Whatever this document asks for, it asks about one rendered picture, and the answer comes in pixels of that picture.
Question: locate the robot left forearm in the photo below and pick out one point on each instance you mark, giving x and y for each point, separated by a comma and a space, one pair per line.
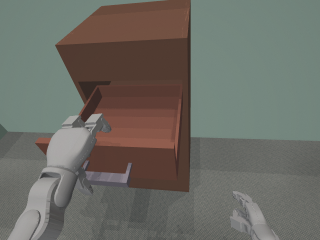
43, 217

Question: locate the cabinet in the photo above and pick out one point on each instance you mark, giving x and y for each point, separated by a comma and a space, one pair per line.
145, 43

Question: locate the handle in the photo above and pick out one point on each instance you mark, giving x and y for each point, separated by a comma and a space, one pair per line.
107, 178

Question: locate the drawer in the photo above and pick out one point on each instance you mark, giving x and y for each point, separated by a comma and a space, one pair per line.
146, 124

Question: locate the right robot hand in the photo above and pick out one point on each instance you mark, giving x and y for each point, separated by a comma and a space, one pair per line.
243, 221

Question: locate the robot right forearm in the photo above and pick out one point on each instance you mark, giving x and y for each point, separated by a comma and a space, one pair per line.
262, 232

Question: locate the left robot hand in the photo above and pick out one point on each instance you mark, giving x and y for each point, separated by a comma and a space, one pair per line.
71, 145

